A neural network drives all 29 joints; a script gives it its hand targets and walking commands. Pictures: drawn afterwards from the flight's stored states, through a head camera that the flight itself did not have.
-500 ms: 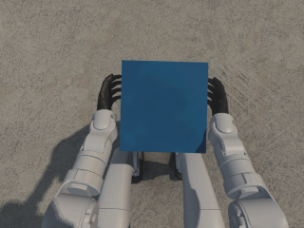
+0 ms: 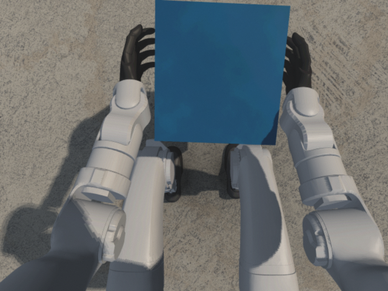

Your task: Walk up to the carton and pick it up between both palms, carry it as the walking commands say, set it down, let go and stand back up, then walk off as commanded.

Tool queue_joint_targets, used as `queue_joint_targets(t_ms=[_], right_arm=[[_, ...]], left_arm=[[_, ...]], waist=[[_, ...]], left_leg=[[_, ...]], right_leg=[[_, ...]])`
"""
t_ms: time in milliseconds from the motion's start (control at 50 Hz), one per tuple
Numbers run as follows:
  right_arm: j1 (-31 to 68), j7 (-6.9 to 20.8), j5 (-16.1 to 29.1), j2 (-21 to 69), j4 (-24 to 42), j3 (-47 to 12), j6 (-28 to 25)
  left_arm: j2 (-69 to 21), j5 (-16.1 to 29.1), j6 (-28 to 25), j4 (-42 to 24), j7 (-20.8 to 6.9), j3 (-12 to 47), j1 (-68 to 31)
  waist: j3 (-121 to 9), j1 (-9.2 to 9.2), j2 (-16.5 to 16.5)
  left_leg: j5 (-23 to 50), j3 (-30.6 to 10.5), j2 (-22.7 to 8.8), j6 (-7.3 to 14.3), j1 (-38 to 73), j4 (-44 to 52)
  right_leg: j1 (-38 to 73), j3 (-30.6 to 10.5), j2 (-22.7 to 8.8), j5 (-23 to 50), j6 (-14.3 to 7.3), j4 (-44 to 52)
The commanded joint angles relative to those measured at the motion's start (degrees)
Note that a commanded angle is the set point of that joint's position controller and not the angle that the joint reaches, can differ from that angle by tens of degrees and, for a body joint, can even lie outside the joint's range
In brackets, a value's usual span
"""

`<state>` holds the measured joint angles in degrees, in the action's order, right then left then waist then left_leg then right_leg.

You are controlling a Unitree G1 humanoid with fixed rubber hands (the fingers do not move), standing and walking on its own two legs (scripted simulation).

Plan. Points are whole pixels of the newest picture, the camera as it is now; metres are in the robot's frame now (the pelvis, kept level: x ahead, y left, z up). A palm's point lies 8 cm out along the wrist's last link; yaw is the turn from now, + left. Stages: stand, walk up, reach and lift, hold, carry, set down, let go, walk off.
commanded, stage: set down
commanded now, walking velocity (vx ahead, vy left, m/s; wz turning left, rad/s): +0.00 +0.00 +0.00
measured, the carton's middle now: (212, 83) +0.45 -0.02 -0.24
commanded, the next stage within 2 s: none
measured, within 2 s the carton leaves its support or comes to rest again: rests again in 1.74 s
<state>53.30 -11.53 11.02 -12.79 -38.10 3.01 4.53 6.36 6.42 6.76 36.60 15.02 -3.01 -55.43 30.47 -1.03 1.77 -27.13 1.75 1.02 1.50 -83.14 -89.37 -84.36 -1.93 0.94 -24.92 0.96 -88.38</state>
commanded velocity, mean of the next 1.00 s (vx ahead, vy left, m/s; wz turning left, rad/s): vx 0.00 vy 0.00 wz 0.00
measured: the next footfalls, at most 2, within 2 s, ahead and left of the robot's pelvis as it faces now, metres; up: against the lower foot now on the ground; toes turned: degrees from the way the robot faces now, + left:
none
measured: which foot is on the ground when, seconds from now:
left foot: down 0.00-1.00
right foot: down 0.00-1.00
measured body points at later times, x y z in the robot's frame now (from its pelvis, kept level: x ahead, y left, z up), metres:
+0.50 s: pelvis -0.01 +0.00 -0.08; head +0.34 -0.01 +0.19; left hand +0.51 +0.12 -0.24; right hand +0.51 -0.17 -0.24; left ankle +0.12 +0.10 -0.54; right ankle +0.14 -0.12 -0.54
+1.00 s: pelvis +0.00 +0.00 -0.15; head +0.36 -0.01 +0.11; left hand +0.53 +0.12 -0.33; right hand +0.52 -0.17 -0.33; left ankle +0.12 +0.11 -0.54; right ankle +0.14 -0.13 -0.54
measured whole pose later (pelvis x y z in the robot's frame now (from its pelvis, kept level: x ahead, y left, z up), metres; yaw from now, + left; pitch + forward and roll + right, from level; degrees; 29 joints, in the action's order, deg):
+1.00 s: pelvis +0.00 +0.00 -0.15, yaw +1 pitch +26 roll +0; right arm 71.7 -8.4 5.2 -14.5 -47.8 10.2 11.7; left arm 9.7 8.4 11.1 49.9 13.4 -7.8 -75.0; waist 30.1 -1.0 1.8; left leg -34.3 1.4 2.6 0.7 -111.5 -120.2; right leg -112.5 -1.7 1.0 -32.5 1.2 -119.4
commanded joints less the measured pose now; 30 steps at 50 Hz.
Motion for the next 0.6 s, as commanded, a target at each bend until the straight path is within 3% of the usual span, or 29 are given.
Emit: queue_joint_targets(t_ms=[0, 40, 60, 80, 100, 120, 140, 180, 200, 220, 240, 280, 300, 320, 340, 360, 380, 400, 420, 440, 460, 480, 500, 520, 560, 580], right_arm=[[38.44, 0.02, 3.66, 15.26, 20.16, -13.70, -0.84], [41.04, -0.12, 3.39, 14.41, 21.37, -13.98, -0.74], [41.71, -0.13, 3.44, 15.59, 19.43, -14.21, -0.31], [45.05, -0.10, 4.39, 16.03, 22.21, -15.30, -0.09], [46.20, -0.16, 4.06, 16.31, 18.50, -14.27, 0.63], [45.31, 0.15, 2.92, 15.41, 16.53, -13.82, 0.39], [47.87, 0.11, 2.89, 14.68, 16.79, -12.95, 0.30], [47.78, 0.54, 1.17, 14.08, 10.66, -10.64, 0.95], [50.15, 1.10, 1.91, 15.98, 11.49, -12.89, 0.99], [47.53, 1.54, 0.56, 15.45, 4.66, -10.71, 1.26], [50.87, 2.25, 0.28, 17.02, 6.79, -10.40, 1.27], [53.48, 3.77, -0.05, 20.13, 4.07, -10.60, 1.80], [57.47, 4.16, 0.77, 21.44, 6.04, -10.94, 1.80], [59.14, 4.63, -0.10, 23.79, 7.43, -9.88, 1.49], [59.02, 4.88, 0.48, 25.35, 6.37, -10.64, 1.44], [62.14, 5.50, 1.68, 28.44, 11.12, -13.05, 1.56], [61.59, 5.63, 0.12, 29.50, 6.69, -11.58, 1.98], [59.99, 5.93, -0.36, 29.37, 6.81, -11.54, 2.05], [61.30, 6.44, -0.37, 30.00, 8.01, -12.39, 2.04], [58.47, 6.83, -1.78, 31.21, 3.55, -11.25, 2.78], [60.59, 7.59, -0.54, 34.68, 4.99, -12.23, 2.96], [59.59, 8.43, -1.62, 34.41, 3.92, -10.69, 2.84], [59.73, 9.28, -2.60, 37.04, 3.88, -10.81, 2.87], [60.10, 9.98, -3.05, 38.63, 2.21, -10.79, 3.35], [60.29, 11.27, -3.10, 40.90, 4.10, -11.40, 3.12], [61.85, 11.67, -2.87, 42.51, 5.66, -11.80, 3.10]], left_arm=[[-17.93, 8.57, -1.27, -18.34, -0.21, 15.75, -38.70], [-19.14, 8.94, -1.14, -17.40, -0.67, 15.54, -39.52], [-17.77, 8.67, -1.24, -18.02, -0.79, 14.72, -41.55], [-17.16, 8.75, -1.30, -18.74, -1.01, 14.61, -43.68], [-17.03, 9.42, -0.88, -15.97, -1.52, 15.09, -46.78], [-17.57, 9.62, -0.85, -14.59, -1.88, 15.29, -46.04], [-17.92, 9.06, -0.41, -11.32, -2.08, 15.23, -46.56], [-17.44, 7.77, -0.47, -7.17, -2.48, 12.16, -47.93], [-18.35, 8.56, -0.87, -8.73, -2.67, 12.94, -49.67], [-18.75, 7.68, -0.68, -3.68, -3.03, 11.29, -49.58], [-21.57, 8.20, -0.66, -6.07, -3.79, 13.20, -51.22], [-23.50, 6.81, -0.40, -1.52, -4.99, 11.21, -52.44], [-24.13, 6.94, -0.44, -3.46, -5.38, 11.10, -56.58], [-27.00, 7.26, -0.77, -5.64, -5.94, 12.11, -58.48], [-27.44, 5.45, -0.73, -3.55, -5.99, 11.22, -58.17], [-29.59, 6.49, -0.62, -7.47, -6.33, 12.92, -58.91], [-31.48, 5.97, -0.61, -6.74, -6.70, 12.66, -60.92], [-32.46, 5.98, -0.34, -6.28, -6.89, 13.13, -59.72], [-31.95, 4.89, -0.23, -5.50, -7.29, 12.25, -59.04], [-33.17, 5.44, -0.10, -5.49, -7.97, 13.31, -60.30], [-34.46, 5.65, -0.01, -6.95, -8.45, 13.85, -62.20], [-37.55, 4.82, 0.08, -6.44, -8.93, 14.78, -60.99], [-38.47, 5.09, 0.00, -7.37, -9.52, 15.56, -63.10], [-39.46, 3.99, 0.31, -4.86, -10.30, 14.96, -62.81], [-43.65, 5.45, 0.33, -7.05, -11.26, 17.88, -63.62], [-43.87, 5.82, 0.12, -8.28, -11.55, 18.37, -65.23]], waist=[[-118.26, -3.52, -3.59], [-117.73, -4.59, -5.01], [-115.81, -3.20, -4.91], [-115.31, -2.22, -4.82], [-110.76, -3.77, -4.75], [-110.38, -3.87, -5.49], [-109.08, -4.94, -3.91], [-103.94, -4.42, -2.05], [-103.11, -3.27, -3.59], [-100.11, -4.83, -3.50], [-100.21, -5.80, -1.49], [-97.03, -4.74, -2.84], [-100.64, -4.17, -1.37], [-104.79, -5.00, -1.57], [-109.09, -4.18, -2.35], [-114.68, -3.25, -2.02], [-113.30, -4.32, -0.72], [-115.41, -5.37, -2.30], [-115.75, -3.27, -2.24], [-115.19, -5.36, -3.51], [-113.04, -3.28, -0.92], [-114.29, -4.66, 0.14], [-112.90, -6.44, -1.41], [-112.52, -4.79, -1.28], [-115.16, -6.78, -1.19], [-116.95, -6.37, -1.84]], left_leg=[[12.10, -3.93, 6.38, -1.49, 32.23, 7.84], [14.47, -4.16, 6.12, -1.51, 30.77, 6.27], [13.43, -3.05, 6.38, -1.34, 28.51, 6.05], [11.05, -2.80, 6.46, -0.80, 26.09, 5.91], [7.59, -2.62, 6.22, -0.85, 23.03, 5.23], [7.17, -2.99, 6.53, -0.76, 23.04, 5.10], [5.47, -3.58, 6.22, -1.14, 23.13, 4.46], [2.48, -3.49, 6.37, -1.38, 20.24, 4.37], [1.50, -2.75, 6.41, -1.04, 18.56, 3.46], [-0.90, -3.56, 6.32, -0.96, 18.43, 3.02], [0.57, -3.68, 6.47, -1.38, 18.89, 2.83], [-2.41, -3.79, 6.60, -0.79, 16.01, 2.56], [-0.59, -3.32, 7.08, -0.64, 17.01, 1.17], [2.31, -3.72, 7.54, -0.62, 18.89, 0.17], [4.60, -3.99, 7.43, -0.74, 21.29, -0.93], [8.11, -3.32, 7.69, -0.73, 23.04, -2.12], [9.23, -3.44, 8.06, -1.00, 22.16, -3.64], [10.64, -3.42, 7.88, -1.10, 23.45, -4.40], [10.98, -2.34, 8.37, -1.37, 21.87, -5.16], [10.26, -2.73, 8.26, -1.61, 21.39, -6.19], [9.41, -2.23, 8.38, -1.19, 19.85, -5.81], [13.12, -2.61, 8.62, -1.87, 21.92, -7.17], [12.86, -3.67, 8.63, -1.84, 19.83, -7.71], [12.73, -2.81, 8.83, -2.52, 18.71, -9.14], [16.58, -3.66, 9.30, -2.45, 20.25, -10.78], [17.28, -4.09, 9.13, -2.36, 20.12, -11.51]], right_leg=[[35.26, 3.53, 5.49, 14.32, -1.14, 4.24], [35.93, 3.19, 5.37, 16.70, -1.08, 2.93], [34.98, 2.92, 5.30, 15.63, -1.11, 3.34], [34.92, 2.85, 5.22, 13.64, -1.04, 3.44], [32.64, 2.85, 5.12, 11.32, -1.08, 2.91], [31.46, 2.95, 4.99, 11.11, -1.23, 2.09], [29.10, 3.40, 4.67, 9.29, -1.33, 1.39], [25.31, 3.29, 4.50, 5.55, -2.03, 1.02], [24.02, 2.77, 4.41, 4.09, -1.86, 0.94], [21.48, 3.34, 4.32, 1.54, -1.97, 0.28], [18.34, 3.89, 4.54, 3.50, -2.50, -0.44], [16.01, 4.19, 4.47, -0.86, -2.09, -0.76], [17.19, 3.77, 4.76, 0.76, -2.42, -1.35], [17.98, 3.90, 5.04, 3.51, -2.29, -3.19], [19.62, 4.53, 5.09, 5.50, -1.47, -4.38], [22.53, 4.29, 5.45, 8.90, -1.76, -4.97], [21.61, 3.79, 5.77, 9.34, -1.36, -5.90], [23.02, 4.32, 5.83, 10.13, -1.40, -6.60], [22.88, 4.08, 5.85, 11.18, -1.21, -6.71], [22.49, 4.37, 5.99, 10.81, -1.11, -7.28], [19.46, 4.06, 6.13, 9.34, -1.24, -7.98], [16.82, 4.58, 6.40, 12.41, -1.55, -9.18], [16.51, 4.82, 6.73, 12.44, -1.36, -9.84], [16.77, 3.82, 6.66, 12.85, -1.55, -10.18], [15.97, 4.91, 6.80, 15.34, -1.66, -12.28], [16.42, 4.44, 6.81, 16.12, -1.49, -13.09]])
